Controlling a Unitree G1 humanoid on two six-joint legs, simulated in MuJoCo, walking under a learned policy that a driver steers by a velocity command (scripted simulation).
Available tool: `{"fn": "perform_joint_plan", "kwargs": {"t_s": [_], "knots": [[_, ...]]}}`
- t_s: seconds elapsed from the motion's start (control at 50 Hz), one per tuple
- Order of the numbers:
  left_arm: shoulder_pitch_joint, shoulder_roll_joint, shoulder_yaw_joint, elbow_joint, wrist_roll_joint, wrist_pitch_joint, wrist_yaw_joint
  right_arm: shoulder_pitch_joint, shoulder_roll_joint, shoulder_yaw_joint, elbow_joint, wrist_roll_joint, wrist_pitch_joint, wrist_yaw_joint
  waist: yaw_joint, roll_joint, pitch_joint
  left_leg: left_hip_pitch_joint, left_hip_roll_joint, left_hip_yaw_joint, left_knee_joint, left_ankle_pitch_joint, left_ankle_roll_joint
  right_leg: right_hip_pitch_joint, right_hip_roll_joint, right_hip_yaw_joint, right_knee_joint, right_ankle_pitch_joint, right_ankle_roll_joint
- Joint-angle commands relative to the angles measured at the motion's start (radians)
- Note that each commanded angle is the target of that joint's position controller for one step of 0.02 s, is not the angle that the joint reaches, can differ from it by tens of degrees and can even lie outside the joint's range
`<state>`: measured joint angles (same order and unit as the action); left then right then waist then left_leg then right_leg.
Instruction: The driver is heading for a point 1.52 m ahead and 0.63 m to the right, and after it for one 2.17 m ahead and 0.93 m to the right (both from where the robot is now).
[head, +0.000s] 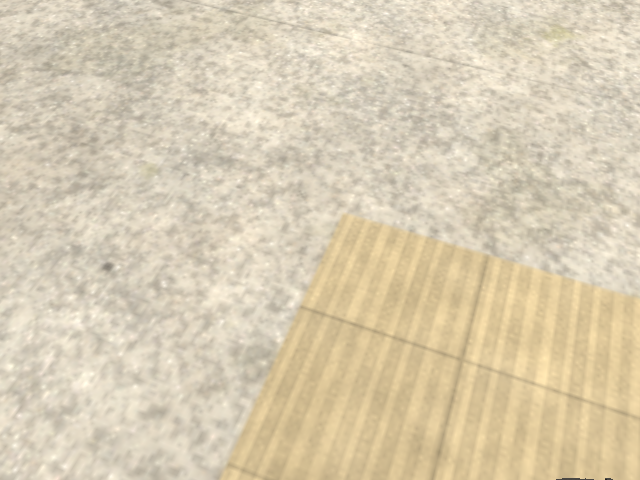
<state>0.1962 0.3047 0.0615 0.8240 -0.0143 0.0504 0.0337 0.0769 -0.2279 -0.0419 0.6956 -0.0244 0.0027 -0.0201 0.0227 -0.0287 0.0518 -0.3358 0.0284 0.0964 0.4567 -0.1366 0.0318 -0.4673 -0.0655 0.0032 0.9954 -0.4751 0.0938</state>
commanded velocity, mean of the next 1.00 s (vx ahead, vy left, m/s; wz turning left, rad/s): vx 0.01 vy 0.00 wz -0.48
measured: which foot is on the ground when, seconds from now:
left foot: down 0.00-0.16, up 0.18-0.64, down 0.66-1.00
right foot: up 0.00-0.14, down 0.16-0.66, up 0.68-1.00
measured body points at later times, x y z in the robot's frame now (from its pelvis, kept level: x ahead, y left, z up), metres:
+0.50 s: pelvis +0.01 -0.04 +0.01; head +0.04 -0.08 +0.46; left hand +0.22 +0.21 -0.08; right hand +0.09 -0.36 -0.11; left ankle +0.08 +0.12 -0.69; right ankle +0.00 -0.12 -0.74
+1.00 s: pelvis +0.02 -0.02 +0.00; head +0.06 -0.04 +0.45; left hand +0.29 +0.14 -0.10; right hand -0.02 -0.32 -0.11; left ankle +0.08 +0.10 -0.74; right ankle -0.05 -0.14 -0.72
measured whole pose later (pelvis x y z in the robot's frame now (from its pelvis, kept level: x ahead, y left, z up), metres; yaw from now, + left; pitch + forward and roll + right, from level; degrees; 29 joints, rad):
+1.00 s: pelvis +0.02 -0.02 +0.00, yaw -31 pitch +1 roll +0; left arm 0.17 0.30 0.06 0.66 -0.01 0.06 0.02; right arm 0.14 -0.28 -0.05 0.82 0.01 0.02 -0.02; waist -0.02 -0.01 0.07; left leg -0.21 0.04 0.03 0.46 -0.25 -0.01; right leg -0.31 -0.01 0.04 0.64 -0.34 0.07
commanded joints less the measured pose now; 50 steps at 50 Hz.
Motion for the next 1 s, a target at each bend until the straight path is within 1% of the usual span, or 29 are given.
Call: {"fn": "perform_joint_plan", "kwargs": {"t_s": [0.02,0.06,0.1,0.12,0.14,0.16,0.18,0.2,0.22,0.24,0.26,0.28,0.32,0.42,0.48,0.58,0.62,0.64,0.66,0.68,0.7,0.72,0.74,0.76,0.78,0.82,0.9,0.94,1.0], "knots": [[0.039,0.057,0.017,-0.067,0.005,0.007,0.001,-0.042,-0.162,-0.054,-0.039,0.003,-0.010,-0.022,-0.008,0.175,-0.138,0.066,0.266,-0.140,-0.181,0.095,0.208,0.077,-0.022,-0.017,-0.068,0.067,-0.021],[0.030,0.069,0.020,-0.085,0.005,0.005,-0.013,-0.035,-0.177,-0.060,-0.022,0.008,-0.002,-0.026,-0.012,0.175,-0.150,0.095,0.291,-0.141,-0.167,0.095,0.205,0.107,-0.020,-0.032,-0.136,0.080,-0.043],[0.062,0.077,0.027,-0.086,0.006,0.005,-0.028,-0.052,-0.193,-0.065,-0.010,0.026,0.006,-0.027,0.014,0.173,-0.154,0.102,0.297,-0.123,-0.127,0.091,0.173,0.170,-0.007,-0.058,-0.249,0.125,-0.076],[0.105,0.077,0.031,-0.072,0.009,0.004,-0.035,-0.065,-0.195,-0.067,-0.004,0.040,0.011,-0.027,0.039,0.162,-0.153,0.084,0.280,-0.095,-0.082,0.063,0.140,0.231,0.016,-0.083,-0.352,0.195,-0.101],[0.135,0.093,0.039,-0.060,0.018,0.004,-0.038,-0.042,-0.172,-0.065,0.014,0.052,0.015,-0.027,0.044,0.111,-0.129,0.045,0.236,-0.048,0.007,-0.029,0.079,0.276,0.036,-0.065,-0.459,0.257,-0.138],[0.137,0.171,0.059,-0.074,0.024,0.000,-0.027,0.018,-0.128,-0.059,0.030,0.037,0.022,-0.023,0.013,-0.115,-0.079,-0.092,0.127,0.059,0.246,-0.200,-0.024,0.322,-0.099,0.174,-0.623,0.440,-0.208],[0.108,0.278,0.074,-0.119,0.029,-0.006,-0.017,-0.037,-0.116,-0.053,-0.019,0.010,0.019,-0.026,0.005,-0.325,-0.018,-0.346,-0.040,0.042,0.470,-0.521,-0.105,0.328,-0.318,0.517,-0.697,0.631,-0.382],[0.126,0.264,0.070,-0.124,0.068,-0.031,-0.025,-0.129,-0.141,-0.062,-0.040,0.010,0.015,-0.031,0.063,-0.232,-0.066,-0.345,-0.047,-0.119,0.649,-0.544,-0.087,0.268,-0.327,0.553,-0.737,0.543,-0.448],[0.076,0.236,0.063,-0.130,0.064,-0.053,-0.026,-0.111,-0.158,-0.070,-0.032,0.027,0.016,-0.032,0.024,-0.175,-0.060,-0.355,-0.024,-0.160,0.694,-0.445,-0.066,0.272,-0.271,0.463,-0.732,0.459,-0.397],[0.011,0.208,0.059,-0.141,0.036,-0.061,-0.021,-0.071,-0.169,-0.079,-0.003,0.026,0.019,-0.036,-0.011,-0.117,-0.054,-0.361,-0.008,-0.169,0.687,-0.347,-0.059,0.282,-0.215,0.388,-0.713,0.410,-0.332],[-0.026,0.169,0.047,-0.151,0.014,-0.061,-0.015,-0.054,-0.182,-0.086,0.016,0.017,0.021,-0.043,-0.021,-0.104,-0.064,-0.359,-0.002,-0.173,0.677,-0.290,-0.064,0.293,-0.191,0.352,-0.701,0.424,-0.297],[-0.032,0.147,0.037,-0.156,0.007,-0.060,-0.008,-0.043,-0.179,-0.088,0.023,0.011,0.020,-0.043,-0.029,-0.103,-0.082,-0.328,-0.010,-0.170,0.694,-0.246,-0.073,0.292,-0.169,0.324,-0.691,0.488,-0.289],[0.000,0.135,0.033,-0.160,0.010,-0.056,0.001,-0.028,-0.157,-0.084,0.028,0.020,0.012,-0.038,-0.027,-0.084,-0.126,-0.308,-0.028,-0.171,0.680,-0.196,-0.088,0.344,-0.149,0.301,-0.672,0.574,-0.295],[0.040,0.167,0.049,-0.167,0.003,-0.040,0.015,-0.065,-0.131,-0.069,0.022,0.029,-0.003,-0.030,0.006,-0.107,-0.125,-0.283,-0.041,-0.188,0.421,-0.172,-0.122,0.417,-0.129,0.341,-0.649,0.525,-0.303],[0.023,0.184,0.057,-0.183,0.006,-0.030,0.011,-0.065,-0.140,-0.066,0.025,0.033,-0.012,-0.017,0.013,-0.127,-0.111,-0.193,-0.056,-0.188,0.315,-0.195,-0.126,0.354,-0.120,0.386,-0.643,0.490,-0.317],[-0.030,0.185,0.059,-0.210,-0.001,-0.015,-0.001,-0.018,-0.164,-0.069,0.036,0.041,-0.035,0.004,0.001,-0.141,-0.135,-0.064,-0.078,-0.193,0.150,-0.216,-0.105,0.346,-0.104,0.487,-0.589,0.628,-0.313],[-0.070,0.178,0.057,-0.223,-0.015,-0.007,0.003,0.043,-0.170,-0.073,0.054,0.041,-0.045,0.013,-0.041,-0.132,-0.146,0.049,-0.076,-0.176,-0.048,-0.082,-0.082,0.329,-0.064,0.495,-0.544,0.617,-0.272],[-0.071,0.161,0.052,-0.229,-0.017,-0.005,0.007,0.075,-0.192,-0.080,0.066,0.036,-0.047,0.014,-0.050,-0.108,-0.154,0.153,-0.028,-0.193,-0.131,0.040,-0.060,0.270,-0.025,0.474,-0.507,0.511,-0.229],[-0.026,0.109,0.038,-0.232,-0.003,-0.006,0.005,0.089,-0.257,-0.093,0.060,0.019,-0.041,0.008,-0.021,0.062,-0.187,0.282,0.160,-0.354,-0.145,0.155,0.010,0.148,0.064,0.366,-0.338,0.236,-0.174],[0.019,0.099,0.039,-0.253,-0.009,-0.014,0.002,0.063,-0.314,-0.100,0.058,-0.007,-0.030,0.005,0.029,0.306,-0.140,0.311,0.331,-0.577,-0.148,0.382,0.181,-0.075,0.228,0.194,-0.169,-0.171,-0.113],[0.034,0.192,0.064,-0.235,0.008,-0.022,0.000,0.039,-0.260,-0.088,0.037,-0.010,-0.032,0.004,0.008,0.243,-0.135,0.260,0.405,-0.600,-0.151,0.373,0.267,-0.111,0.146,0.177,0.063,-0.188,-0.066],[0.035,0.230,0.082,-0.214,-0.002,-0.019,-0.004,-0.005,-0.205,-0.071,0.019,-0.003,-0.032,-0.001,0.018,0.176,-0.115,0.226,0.339,-0.493,-0.142,0.317,0.235,-0.103,0.121,0.170,0.147,-0.114,-0.052],[0.043,0.210,0.083,-0.197,-0.003,-0.009,-0.002,-0.042,-0.183,-0.064,0.014,0.009,-0.028,-0.005,0.029,0.153,-0.093,0.213,0.267,-0.399,-0.134,0.242,0.186,-0.110,0.110,0.155,0.180,-0.051,-0.034],[0.036,0.184,0.076,-0.194,0.002,-0.001,0.000,-0.043,-0.169,-0.057,0.014,0.023,-0.026,-0.009,0.011,0.157,-0.079,0.215,0.234,-0.356,-0.133,0.226,0.172,-0.129,0.110,0.152,0.209,-0.002,-0.018],[0.028,0.150,0.066,-0.199,0.000,0.003,-0.004,-0.029,-0.174,-0.053,0.021,0.025,-0.022,-0.013,0.003,0.161,-0.069,0.207,0.215,-0.319,-0.134,0.258,0.176,-0.126,0.113,0.139,0.209,0.021,-0.007],[-0.014,0.113,0.050,-0.224,-0.006,-0.002,-0.006,0.020,-0.188,-0.054,0.037,0.018,-0.014,-0.017,-0.027,0.177,-0.075,0.245,0.199,-0.275,-0.138,0.300,0.192,-0.119,0.112,0.099,0.123,0.042,0.003],[-0.054,0.073,0.022,-0.247,0.007,-0.009,-0.011,0.027,-0.226,-0.061,0.046,0.023,-0.004,-0.010,-0.053,0.204,-0.114,0.273,0.217,-0.237,-0.118,0.349,0.201,0.014,0.066,0.048,-0.143,0.029,0.002],[-0.049,0.082,0.020,-0.244,0.004,-0.009,-0.014,0.033,-0.243,-0.062,0.055,0.029,0.001,-0.001,-0.059,0.219,-0.116,0.247,0.225,-0.236,-0.109,0.371,0.201,0.103,0.067,0.009,-0.259,0.047,-0.006],[0.030,0.082,0.023,-0.203,0.006,-0.009,-0.020,0.027,-0.232,-0.049,0.073,0.050,0.003,0.007,-0.013,0.193,-0.105,0.193,0.201,-0.219,-0.048,0.312,0.155,0.282,0.091,-0.033,-0.588,0.280,-0.055]]}}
